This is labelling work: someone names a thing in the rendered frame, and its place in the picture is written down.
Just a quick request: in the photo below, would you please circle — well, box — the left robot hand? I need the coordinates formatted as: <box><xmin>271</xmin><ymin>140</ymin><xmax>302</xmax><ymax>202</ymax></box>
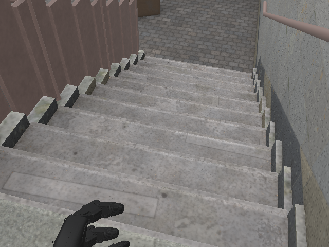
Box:
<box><xmin>52</xmin><ymin>200</ymin><xmax>130</xmax><ymax>247</ymax></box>

